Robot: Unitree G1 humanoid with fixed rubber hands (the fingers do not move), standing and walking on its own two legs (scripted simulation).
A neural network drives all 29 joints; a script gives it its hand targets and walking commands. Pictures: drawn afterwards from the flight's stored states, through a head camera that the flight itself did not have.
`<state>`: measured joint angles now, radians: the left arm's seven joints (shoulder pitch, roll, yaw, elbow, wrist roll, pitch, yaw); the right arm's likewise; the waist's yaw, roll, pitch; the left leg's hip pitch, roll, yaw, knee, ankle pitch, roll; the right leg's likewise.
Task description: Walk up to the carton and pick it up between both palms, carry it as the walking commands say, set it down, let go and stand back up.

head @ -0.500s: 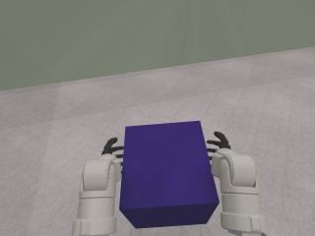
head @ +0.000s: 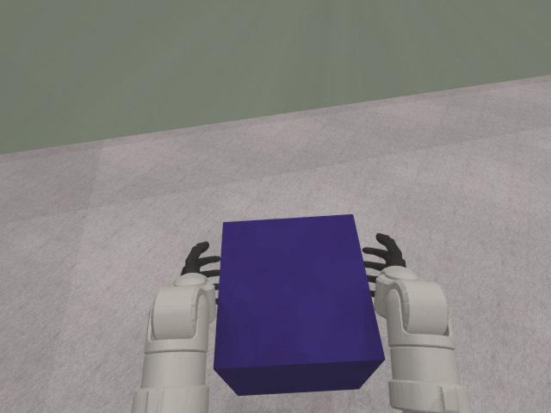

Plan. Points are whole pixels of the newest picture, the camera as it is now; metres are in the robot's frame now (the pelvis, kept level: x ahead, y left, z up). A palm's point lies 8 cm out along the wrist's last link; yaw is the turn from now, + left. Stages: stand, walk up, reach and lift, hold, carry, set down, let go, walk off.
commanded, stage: carry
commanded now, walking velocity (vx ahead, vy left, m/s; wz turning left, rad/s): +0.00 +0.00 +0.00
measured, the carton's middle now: (293, 308) +0.31 -0.01 -0.02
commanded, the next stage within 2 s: hold in 1.72 s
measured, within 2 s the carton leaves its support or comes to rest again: neither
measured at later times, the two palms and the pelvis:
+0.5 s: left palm (212, 292) +0.29 +0.11 +0.07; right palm (411, 284) +0.29 -0.17 +0.07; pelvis +0.00 -0.03 +0.00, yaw +0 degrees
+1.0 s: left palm (212, 294) +0.29 +0.11 +0.06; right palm (409, 284) +0.30 -0.17 +0.06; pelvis +0.01 -0.03 +0.00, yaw +0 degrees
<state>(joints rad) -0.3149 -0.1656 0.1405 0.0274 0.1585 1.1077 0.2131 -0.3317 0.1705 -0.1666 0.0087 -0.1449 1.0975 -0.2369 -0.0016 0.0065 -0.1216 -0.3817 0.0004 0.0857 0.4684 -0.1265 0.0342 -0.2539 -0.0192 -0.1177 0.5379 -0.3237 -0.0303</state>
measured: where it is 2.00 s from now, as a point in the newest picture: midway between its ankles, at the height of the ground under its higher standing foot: outside the picture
